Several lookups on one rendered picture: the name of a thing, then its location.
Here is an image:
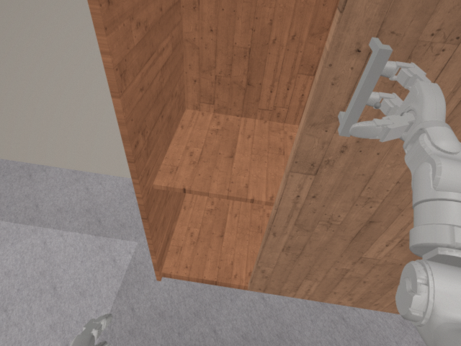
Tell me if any right robot upper arm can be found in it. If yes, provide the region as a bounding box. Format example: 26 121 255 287
395 259 461 346

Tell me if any robot right hand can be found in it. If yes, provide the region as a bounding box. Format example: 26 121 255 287
349 61 446 142

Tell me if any wardrobe door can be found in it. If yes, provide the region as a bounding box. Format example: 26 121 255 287
248 0 461 314

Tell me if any right robot forearm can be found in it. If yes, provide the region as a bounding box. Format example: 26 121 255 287
403 120 461 267

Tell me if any robot left hand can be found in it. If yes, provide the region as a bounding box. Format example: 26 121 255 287
70 314 112 346

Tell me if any handle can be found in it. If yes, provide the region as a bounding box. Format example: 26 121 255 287
338 37 393 137

